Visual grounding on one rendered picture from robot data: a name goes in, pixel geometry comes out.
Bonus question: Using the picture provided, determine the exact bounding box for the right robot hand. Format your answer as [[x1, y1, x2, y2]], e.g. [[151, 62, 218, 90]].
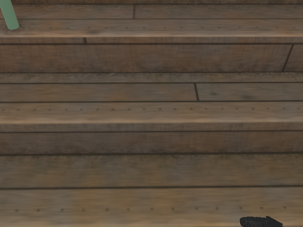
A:
[[240, 216, 283, 227]]

